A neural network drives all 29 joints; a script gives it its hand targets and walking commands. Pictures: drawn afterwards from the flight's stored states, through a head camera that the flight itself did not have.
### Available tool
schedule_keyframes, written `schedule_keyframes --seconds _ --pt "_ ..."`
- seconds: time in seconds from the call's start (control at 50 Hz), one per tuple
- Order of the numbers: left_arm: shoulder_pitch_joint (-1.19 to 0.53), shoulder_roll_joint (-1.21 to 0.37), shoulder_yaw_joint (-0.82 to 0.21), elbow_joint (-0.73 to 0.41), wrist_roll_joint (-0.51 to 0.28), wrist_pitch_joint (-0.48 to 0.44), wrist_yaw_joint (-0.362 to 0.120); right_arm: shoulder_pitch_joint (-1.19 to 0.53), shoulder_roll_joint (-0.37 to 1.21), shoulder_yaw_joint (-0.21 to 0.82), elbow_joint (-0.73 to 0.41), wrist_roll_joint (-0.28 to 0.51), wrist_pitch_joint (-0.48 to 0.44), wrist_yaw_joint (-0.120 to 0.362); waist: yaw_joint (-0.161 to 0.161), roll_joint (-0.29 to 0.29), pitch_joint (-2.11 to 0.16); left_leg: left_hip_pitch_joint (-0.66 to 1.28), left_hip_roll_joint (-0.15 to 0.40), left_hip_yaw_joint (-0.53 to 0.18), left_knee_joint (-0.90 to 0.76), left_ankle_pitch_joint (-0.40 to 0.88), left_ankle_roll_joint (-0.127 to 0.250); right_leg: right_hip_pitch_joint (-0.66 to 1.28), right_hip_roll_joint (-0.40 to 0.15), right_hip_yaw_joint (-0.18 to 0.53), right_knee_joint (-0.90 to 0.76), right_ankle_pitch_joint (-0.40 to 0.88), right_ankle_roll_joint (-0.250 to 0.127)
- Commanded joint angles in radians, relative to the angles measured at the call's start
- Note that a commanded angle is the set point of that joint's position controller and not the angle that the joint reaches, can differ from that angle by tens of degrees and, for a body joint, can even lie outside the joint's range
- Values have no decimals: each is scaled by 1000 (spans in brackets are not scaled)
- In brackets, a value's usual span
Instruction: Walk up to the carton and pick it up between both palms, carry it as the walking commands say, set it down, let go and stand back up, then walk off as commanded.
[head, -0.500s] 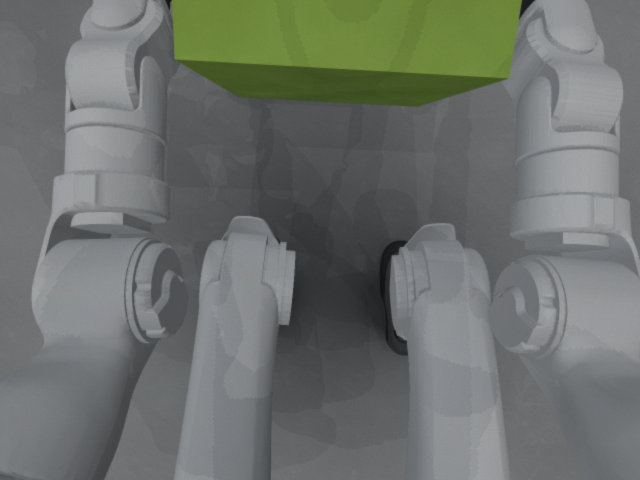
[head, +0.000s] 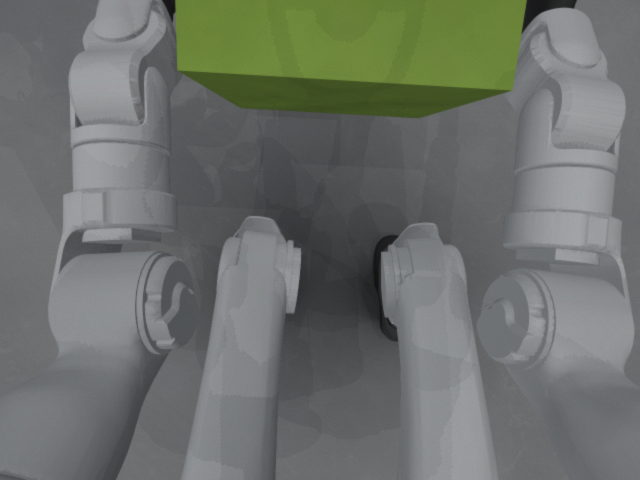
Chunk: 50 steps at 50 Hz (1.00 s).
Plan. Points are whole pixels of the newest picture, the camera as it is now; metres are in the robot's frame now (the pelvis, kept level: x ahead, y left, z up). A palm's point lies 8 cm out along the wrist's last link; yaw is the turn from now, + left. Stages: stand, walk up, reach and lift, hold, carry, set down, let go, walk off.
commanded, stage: reach and lift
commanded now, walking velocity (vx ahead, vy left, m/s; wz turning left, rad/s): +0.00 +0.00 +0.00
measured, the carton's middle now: (340, 25) +0.55 +0.01 -0.15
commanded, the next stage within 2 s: none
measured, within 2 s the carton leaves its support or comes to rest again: neither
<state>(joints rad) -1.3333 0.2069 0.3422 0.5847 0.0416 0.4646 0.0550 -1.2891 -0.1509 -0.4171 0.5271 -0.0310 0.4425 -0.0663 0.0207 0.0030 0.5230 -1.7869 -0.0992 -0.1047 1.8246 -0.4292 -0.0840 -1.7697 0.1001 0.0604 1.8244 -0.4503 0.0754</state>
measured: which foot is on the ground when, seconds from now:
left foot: down 0.00-1.00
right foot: down 0.00-1.00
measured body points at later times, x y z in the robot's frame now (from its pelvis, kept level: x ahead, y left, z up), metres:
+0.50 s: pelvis +0.00 -0.01 +0.06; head +0.32 +0.00 +0.36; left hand +0.54 +0.17 -0.02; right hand +0.54 -0.16 -0.03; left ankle +0.17 +0.13 -0.44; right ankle +0.16 -0.13 -0.44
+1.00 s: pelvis +0.01 +0.00 +0.11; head +0.29 +0.01 +0.45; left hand +0.52 +0.18 +0.06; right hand +0.52 -0.15 +0.05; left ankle +0.17 +0.13 -0.44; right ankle +0.16 -0.13 -0.44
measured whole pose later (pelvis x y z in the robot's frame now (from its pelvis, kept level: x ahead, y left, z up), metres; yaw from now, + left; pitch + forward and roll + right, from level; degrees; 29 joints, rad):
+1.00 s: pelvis +0.01 +0.00 +0.11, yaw +1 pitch +12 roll -1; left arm -1.10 0.14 0.32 0.51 0.06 0.48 0.05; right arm -1.07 -0.07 -0.40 0.45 -0.07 0.46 -0.05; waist 0.01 0.02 0.52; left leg -1.28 -0.10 -0.13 1.45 -0.38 -0.07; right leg -1.26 0.10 0.08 1.45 -0.40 0.06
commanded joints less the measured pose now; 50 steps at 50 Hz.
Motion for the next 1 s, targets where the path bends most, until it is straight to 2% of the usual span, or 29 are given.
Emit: schedule_keyframes --seconds 0.0,0.06,0.08,0.1,0.16,0.18,0.2,0.22,0.24,0.34,0.36,0.38,0.42,0.52,0.54,0.56,0.58,0.62,0.64,0.66,0.68,0.74,0.76,0.78,0.82,0.88,0.9,0.92,0.98 --pt "-751 -1061 -655 -275 -208 -28 -262 -795 976 695 -196 209 -27 292 -24 46 -2492 845 -52 183 -210 176 33 582 68 -196 -204 130 -52" --pt "-693 -1074 -610 -226 -212 -8 -259 -822 893 682 -231 193 -17 288 -55 62 -2469 886 -48 188 -235 117 28 594 67 -176 -245 65 -57" --pt "-681 -1057 -614 -160 -210 -7 -268 -773 951 667 -126 162 -9 294 -55 19 -2354 790 -45 168 -248 78 36 554 65 -188 -239 36 -59" --pt "-682 -1079 -613 -213 -207 -5 -266 -838 940 724 -258 197 -8 293 -23 17 -2454 840 -52 187 -250 78 43 650 65 -171 -264 40 -54" --pt "-621 -1078 -589 -95 -156 -5 -275 -749 995 695 -114 164 -7 300 -7 27 -2302 792 -43 193 -288 52 38 596 66 -170 -292 23 -50" --pt "-619 -1061 -520 -3 -123 -8 -286 -699 981 607 42 115 -1 313 -26 50 -2069 644 -33 183 -302 -79 53 475 52 -158 -307 -105 -66" --pt "-645 -1087 -568 -143 -145 -18 -290 -798 1031 701 -195 167 -21 312 23 3 -2372 792 -52 192 -294 39 56 662 59 -159 -312 20 -51" --pt "-613 -1079 -544 -90 -134 -21 -292 -772 1023 685 -163 161 -21 307 11 -22 -2292 715 -48 200 -286 50 60 631 64 -170 -304 19 -44" --pt "-678 -1115 -644 -290 -216 -34 -289 -820 1034 765 -331 229 -29 301 -16 -13 -2557 879 -60 195 -276 204 56 810 72 -169 -286 199 -41" --pt "-631 -1093 -687 -291 -235 -15 -265 -690 1030 768 -265 209 2 272 -22 -3 -2549 976 -55 181 -323 212 49 830 75 -148 -325 180 -42" --pt "-629 -1048 -649 -235 -206 -4 -268 -723 1026 755 -213 206 10 274 21 -2 -2441 891 -56 198 -335 145 58 799 72 -132 -350 107 -39" --pt "-598 -1088 -656 -228 -213 -8 -267 -671 955 734 -207 180 5 282 -31 34 -2416 925 -47 175 -343 121 36 752 68 -142 -347 99 -56" --pt "-627 -1038 -613 -197 -176 -16 -274 -720 1026 735 -146 176 1 284 29 6 -2277 828 -43 175 -376 17 60 723 62 -136 -365 4 -51" --pt "-601 -1101 -652 -246 -208 -27 -280 -724 1025 792 -282 213 -18 280 9 -9 -2456 949 -62 178 -378 189 59 890 65 -131 -388 171 -37" --pt "-536 -1122 -633 -117 -187 -18 -278 -669 1018 765 -166 186 -12 286 2 -4 -2302 904 -46 172 -387 120 54 794 62 -125 -403 79 -46" --pt "-542 -1105 -619 -148 -183 -29 -281 -712 1035 779 -227 187 -22 283 32 -51 -2340 888 -52 173 -404 130 65 856 64 -121 -413 111 -39" --pt "-543 -1124 -642 -175 -201 -29 -283 -675 1026 780 -222 176 -17 286 -2 -53 -2341 932 -47 165 -416 117 60 852 65 -128 -419 97 -43" --pt "-575 -1102 -645 -229 -199 -36 -288 -657 1079 796 -236 187 -18 274 -1 -49 -2393 919 -55 185 -420 125 63 966 64 -123 -432 137 -36" --pt "-496 -1106 -602 -134 -170 -31 -293 -636 1058 785 -190 169 -13 281 38 -59 -2310 850 -58 188 -417 129 69 923 56 -107 -440 125 -34" --pt "-555 -1116 -655 -251 -202 -31 -297 -621 1066 795 -249 183 -16 275 0 -11 -2409 933 -60 199 -428 156 59 1024 59 -87 -471 171 -42" --pt "-518 -1101 -629 -192 -181 -32 -297 -630 1096 795 -193 176 -13 275 40 -37 -2353 915 -59 181 -446 140 72 957 59 -99 -458 125 -32" --pt "-568 -1112 -701 -312 -194 -39 -283 -563 1082 771 -157 193 -13 290 17 56 -2362 1056 -55 166 -482 177 50 929 62 -101 -483 173 -55" --pt "-551 -1101 -680 -275 -182 -28 -285 -615 1068 798 -229 183 -16 287 33 7 -2396 1041 -62 171 -486 139 55 967 66 -98 -502 139 -43" --pt "-535 -1101 -670 -260 -188 -31 -282 -608 1047 769 -208 181 -17 285 6 27 -2328 1042 -49 157 -502 113 60 916 63 -111 -488 95 -45" --pt "-520 -1130 -694 -236 -200 -15 -280 -691 1042 817 -294 210 -21 281 29 26 -2369 1088 -53 149 -521 129 63 972 68 -101 -512 103 -47" --pt "-501 -1132 -674 -203 -186 -23 -285 -604 1024 767 -202 162 -18 291 -11 22 -2265 1088 -42 146 -551 105 55 940 61 -110 -544 92 -58" --pt "-487 -1158 -665 -181 -184 -25 -287 -552 1023 718 -149 122 -19 291 -63 7 -2194 1077 -39 128 -574 51 55 900 58 -114 -559 52 -61" --pt "-522 -1159 -680 -273 -191 -24 -288 -627 1007 730 -255 139 -24 295 -47 37 -2343 1145 -54 151 -553 105 36 992 67 -112 -561 103 -65" --pt "-546 -1184 -690 -250 -205 -20 -285 -589 1037 735 -185 152 -16 305 -47 49 -2268 1177 -38 120 -616 53 45 968 55 -102 -596 64 -66"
